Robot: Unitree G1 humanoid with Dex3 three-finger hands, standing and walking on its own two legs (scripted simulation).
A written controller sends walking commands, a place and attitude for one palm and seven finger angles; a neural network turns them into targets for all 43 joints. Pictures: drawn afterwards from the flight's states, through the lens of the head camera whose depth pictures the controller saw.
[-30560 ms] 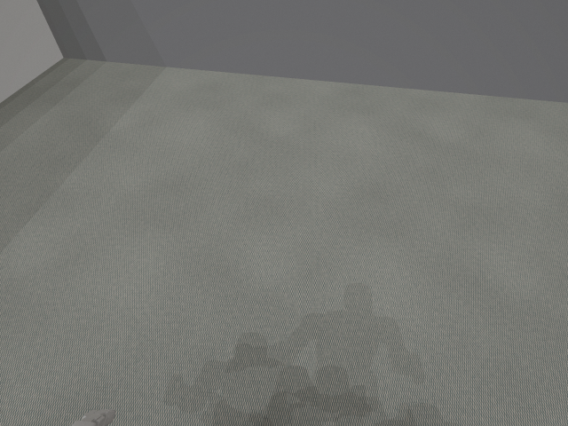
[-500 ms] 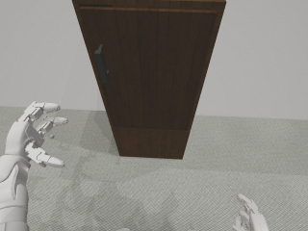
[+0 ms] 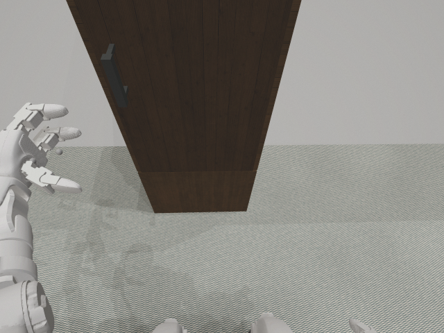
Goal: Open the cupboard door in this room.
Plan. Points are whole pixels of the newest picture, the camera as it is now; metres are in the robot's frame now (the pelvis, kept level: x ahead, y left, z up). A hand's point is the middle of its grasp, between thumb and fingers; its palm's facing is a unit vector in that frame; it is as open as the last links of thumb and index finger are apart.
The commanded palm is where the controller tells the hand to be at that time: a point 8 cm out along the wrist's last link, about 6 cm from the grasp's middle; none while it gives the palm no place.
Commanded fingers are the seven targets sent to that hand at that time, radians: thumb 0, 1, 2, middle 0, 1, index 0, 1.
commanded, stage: move the hooked fingers beside the handle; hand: left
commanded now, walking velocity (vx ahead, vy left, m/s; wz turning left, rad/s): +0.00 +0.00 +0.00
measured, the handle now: (117, 76) +0.61 +0.24 +0.09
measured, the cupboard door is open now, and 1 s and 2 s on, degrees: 0 0 0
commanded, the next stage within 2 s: slide the fingers in behind the handle in 1.90 s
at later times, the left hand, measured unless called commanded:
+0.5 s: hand (74, 117) +0.47 +0.28 +0.10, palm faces +0.02 -1.00 +0.00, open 14.0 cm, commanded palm +0.46 +0.34 +0.09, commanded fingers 0.00 -0.50 0.30 -0.30 -1.20 -0.30 -1.20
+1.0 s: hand (76, 90) +0.54 +0.30 +0.10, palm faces +0.01 -1.00 -0.01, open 14.0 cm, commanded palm +0.54 +0.34 +0.09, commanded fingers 0.00 -0.50 0.30 -0.30 -1.20 -0.30 -1.20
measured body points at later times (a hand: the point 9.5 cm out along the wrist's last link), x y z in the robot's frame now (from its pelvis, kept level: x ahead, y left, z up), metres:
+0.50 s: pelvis +0.00 +0.00 -0.01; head +0.11 +0.02 +0.42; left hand +0.47 +0.34 +0.10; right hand +0.03 -0.27 -0.12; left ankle +0.00 +0.14 -0.70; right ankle +0.04 -0.14 -0.70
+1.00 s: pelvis +0.00 +0.02 -0.02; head +0.17 +0.04 +0.39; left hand +0.54 +0.35 +0.10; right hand -0.03 -0.25 -0.11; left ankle +0.00 +0.14 -0.70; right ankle +0.04 -0.14 -0.70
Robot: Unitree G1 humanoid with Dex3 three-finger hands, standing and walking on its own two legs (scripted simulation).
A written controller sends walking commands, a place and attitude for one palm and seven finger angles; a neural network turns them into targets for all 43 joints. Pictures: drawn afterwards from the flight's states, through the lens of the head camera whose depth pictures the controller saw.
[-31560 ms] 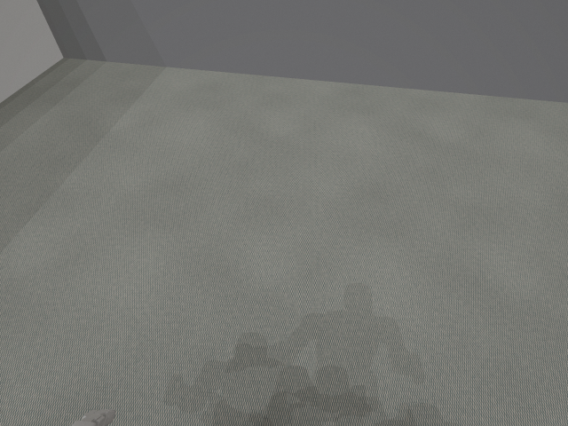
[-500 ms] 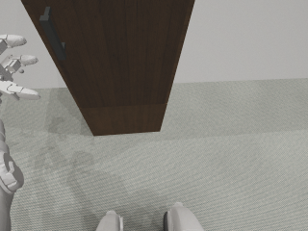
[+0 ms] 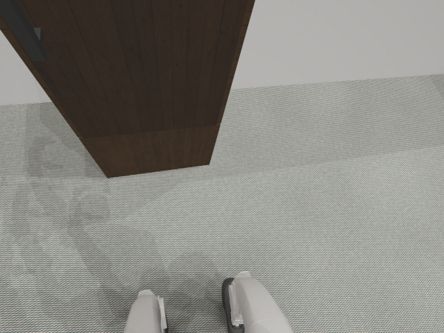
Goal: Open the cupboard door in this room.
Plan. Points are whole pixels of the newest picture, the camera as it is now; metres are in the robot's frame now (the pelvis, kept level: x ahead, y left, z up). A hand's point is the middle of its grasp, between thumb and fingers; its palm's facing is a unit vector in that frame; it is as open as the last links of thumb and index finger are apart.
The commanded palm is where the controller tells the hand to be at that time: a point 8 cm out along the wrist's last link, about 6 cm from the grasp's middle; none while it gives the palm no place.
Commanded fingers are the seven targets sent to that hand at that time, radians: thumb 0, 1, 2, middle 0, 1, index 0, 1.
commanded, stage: move the hooked fingers beside the handle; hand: left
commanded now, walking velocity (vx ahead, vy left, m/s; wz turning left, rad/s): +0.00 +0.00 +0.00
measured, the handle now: (20, 14) +0.60 +0.24 +0.11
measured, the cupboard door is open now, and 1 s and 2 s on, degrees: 0 0 0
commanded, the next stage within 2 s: slide the fingers in behind the handle in 0.90 s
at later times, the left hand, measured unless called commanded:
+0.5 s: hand out of the picture +0.55 +0.29 +0.11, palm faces +0.05 -1.00 -0.01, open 14.0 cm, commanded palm +0.53 +0.33 +0.11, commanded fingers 0.00 -0.50 0.30 -0.30 -1.20 -0.30 -1.20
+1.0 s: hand out of the picture +0.55 +0.30 +0.11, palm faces +0.05 -1.00 -0.01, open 14.0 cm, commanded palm +0.53 +0.33 +0.10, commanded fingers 0.00 -0.50 0.30 -0.30 -1.20 -0.30 -1.20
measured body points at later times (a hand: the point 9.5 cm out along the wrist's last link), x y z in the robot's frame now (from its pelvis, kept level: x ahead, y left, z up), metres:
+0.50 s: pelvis +0.02 +0.00 +0.00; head +0.18 +0.04 +0.42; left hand +0.54 +0.35 +0.12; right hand -0.01 -0.25 -0.09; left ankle +0.00 +0.12 -0.67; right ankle +0.04 -0.15 -0.67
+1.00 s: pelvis +0.01 +0.00 +0.00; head +0.19 +0.03 +0.41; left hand +0.54 +0.35 +0.11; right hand +0.00 -0.27 -0.10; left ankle +0.00 +0.12 -0.67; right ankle +0.04 -0.15 -0.67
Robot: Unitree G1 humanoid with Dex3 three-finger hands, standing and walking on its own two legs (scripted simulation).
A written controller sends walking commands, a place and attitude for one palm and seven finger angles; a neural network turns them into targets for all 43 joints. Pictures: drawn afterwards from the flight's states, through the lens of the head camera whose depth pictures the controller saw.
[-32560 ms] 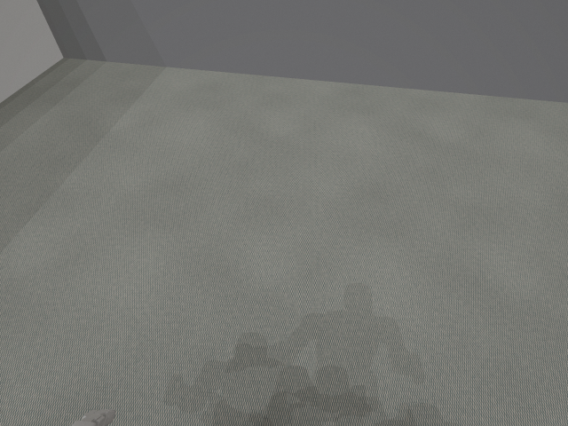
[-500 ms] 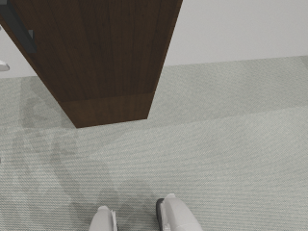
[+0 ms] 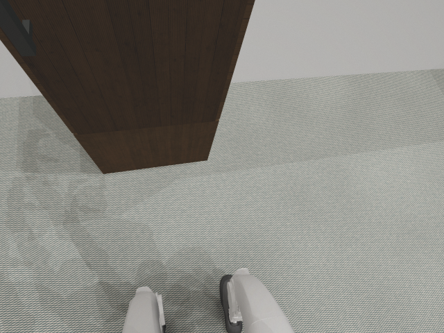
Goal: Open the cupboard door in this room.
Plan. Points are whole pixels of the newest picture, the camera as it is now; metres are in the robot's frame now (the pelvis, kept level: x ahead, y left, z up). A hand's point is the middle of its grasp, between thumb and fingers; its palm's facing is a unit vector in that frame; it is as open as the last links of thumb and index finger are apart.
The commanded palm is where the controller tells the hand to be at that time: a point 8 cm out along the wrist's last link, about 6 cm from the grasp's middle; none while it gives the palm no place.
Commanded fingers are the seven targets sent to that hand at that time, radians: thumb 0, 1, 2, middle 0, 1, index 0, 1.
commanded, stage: slide the fingers in behind the handle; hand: left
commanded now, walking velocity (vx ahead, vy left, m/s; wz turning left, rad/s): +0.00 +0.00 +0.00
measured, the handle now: (6, 5) +0.59 +0.24 +0.11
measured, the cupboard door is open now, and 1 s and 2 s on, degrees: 0 0 0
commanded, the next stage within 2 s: close the thumb around the handle in 1.60 s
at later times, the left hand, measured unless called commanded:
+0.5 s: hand out of the picture +0.54 +0.29 +0.11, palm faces +0.06 -1.00 -0.01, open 14.0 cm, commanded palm +0.53 +0.31 +0.11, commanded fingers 0.00 -0.50 0.30 -0.30 -1.20 -0.30 -1.20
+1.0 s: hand out of the picture +0.53 +0.25 +0.11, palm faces +0.06 -1.00 -0.03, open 14.7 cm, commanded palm +0.52 +0.27 +0.11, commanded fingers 0.00 -0.50 0.30 -0.30 -1.20 -0.30 -1.20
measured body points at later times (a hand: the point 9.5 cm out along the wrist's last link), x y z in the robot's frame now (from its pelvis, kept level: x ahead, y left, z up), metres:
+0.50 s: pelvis +0.00 +0.01 +0.01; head +0.17 +0.05 +0.42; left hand +0.54 +0.34 +0.11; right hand -0.03 -0.25 -0.09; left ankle -0.01 +0.12 -0.67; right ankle +0.04 -0.15 -0.67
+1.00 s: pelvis +0.01 +0.00 +0.01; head +0.16 +0.04 +0.43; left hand +0.52 +0.31 +0.11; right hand +0.02 -0.27 -0.09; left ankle -0.01 +0.12 -0.67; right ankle +0.04 -0.15 -0.67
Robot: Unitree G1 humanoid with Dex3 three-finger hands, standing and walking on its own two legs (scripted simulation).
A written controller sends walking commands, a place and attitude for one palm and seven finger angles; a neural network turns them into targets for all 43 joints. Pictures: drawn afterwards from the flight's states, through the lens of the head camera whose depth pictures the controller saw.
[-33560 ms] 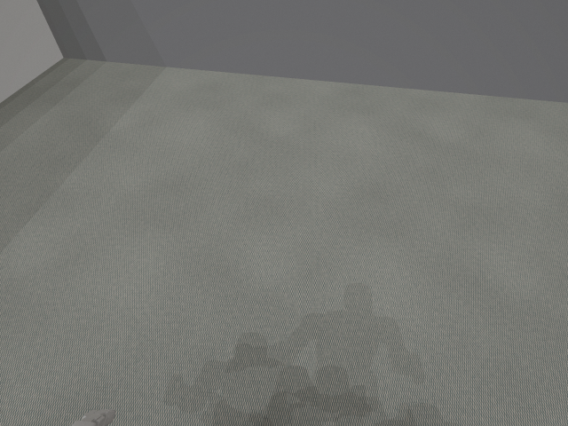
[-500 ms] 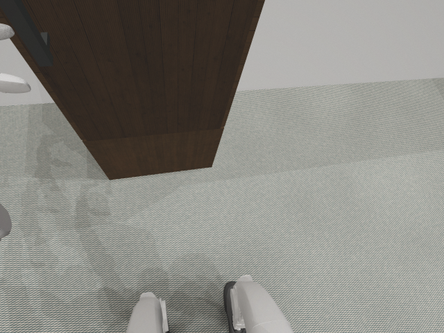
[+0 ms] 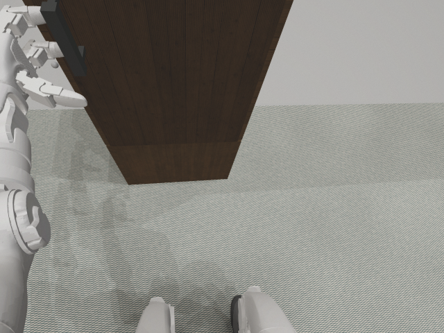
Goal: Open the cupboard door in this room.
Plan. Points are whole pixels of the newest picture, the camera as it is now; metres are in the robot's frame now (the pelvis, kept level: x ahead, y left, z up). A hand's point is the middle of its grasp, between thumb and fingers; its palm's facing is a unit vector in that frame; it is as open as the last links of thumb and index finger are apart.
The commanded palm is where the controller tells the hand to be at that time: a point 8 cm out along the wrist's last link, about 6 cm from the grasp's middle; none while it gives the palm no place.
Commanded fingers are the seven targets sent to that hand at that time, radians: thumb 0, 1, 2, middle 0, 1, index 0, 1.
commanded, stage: slide the fingers in behind the handle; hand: left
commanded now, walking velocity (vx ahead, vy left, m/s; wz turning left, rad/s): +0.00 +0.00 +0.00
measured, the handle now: (68, 34) +0.59 +0.22 +0.10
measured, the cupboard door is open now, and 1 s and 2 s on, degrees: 0 0 13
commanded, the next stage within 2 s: close the thumb around the handle in 0.60 s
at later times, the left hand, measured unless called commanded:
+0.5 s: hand (78, 57) +0.54 +0.20 +0.10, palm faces +0.01 -1.00 -0.01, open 13.9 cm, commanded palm +0.52 +0.25 +0.09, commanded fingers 0.00 -0.50 0.30 -0.30 -1.20 -0.30 -1.20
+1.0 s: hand (77, 60) +0.54 +0.20 +0.10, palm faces +0.00 -1.00 +0.00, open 11.4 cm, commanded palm +0.52 +0.24 +0.09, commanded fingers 0.00 0.40 0.68 -0.36 -1.30 -0.36 -1.30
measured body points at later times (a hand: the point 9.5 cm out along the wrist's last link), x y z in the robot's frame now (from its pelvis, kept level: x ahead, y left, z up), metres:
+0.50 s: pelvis -0.02 +0.00 +0.00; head +0.14 +0.01 +0.42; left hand +0.53 +0.25 +0.11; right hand -0.06 -0.26 -0.11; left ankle -0.02 +0.13 -0.68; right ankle +0.02 -0.15 -0.68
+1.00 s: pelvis -0.01 +0.01 +0.00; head +0.13 +0.02 +0.42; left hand +0.53 +0.25 +0.10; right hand -0.04 -0.25 -0.11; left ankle -0.02 +0.13 -0.68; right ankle +0.02 -0.15 -0.68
